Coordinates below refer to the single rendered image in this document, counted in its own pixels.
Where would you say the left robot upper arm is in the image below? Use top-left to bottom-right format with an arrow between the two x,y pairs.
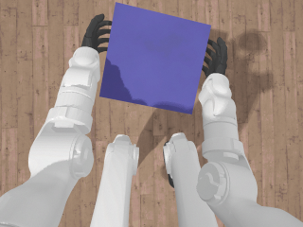
0,132 -> 94,227

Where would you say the left robot hand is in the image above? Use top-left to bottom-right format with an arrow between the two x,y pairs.
81,13 -> 112,53

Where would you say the right robot hand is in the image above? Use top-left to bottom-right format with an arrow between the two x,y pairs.
202,37 -> 228,79

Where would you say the robot left forearm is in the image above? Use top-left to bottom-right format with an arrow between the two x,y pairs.
28,46 -> 100,172

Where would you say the right robot upper arm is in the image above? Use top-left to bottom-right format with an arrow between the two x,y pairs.
196,160 -> 303,227

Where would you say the robot right forearm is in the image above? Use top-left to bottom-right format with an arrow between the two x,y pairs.
198,73 -> 253,174

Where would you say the robot right foot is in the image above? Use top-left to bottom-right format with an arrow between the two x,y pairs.
163,141 -> 174,188

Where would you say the robot left shin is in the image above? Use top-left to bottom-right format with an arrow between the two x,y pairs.
104,134 -> 132,163

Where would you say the carton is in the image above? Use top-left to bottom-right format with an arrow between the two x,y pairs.
99,2 -> 211,114

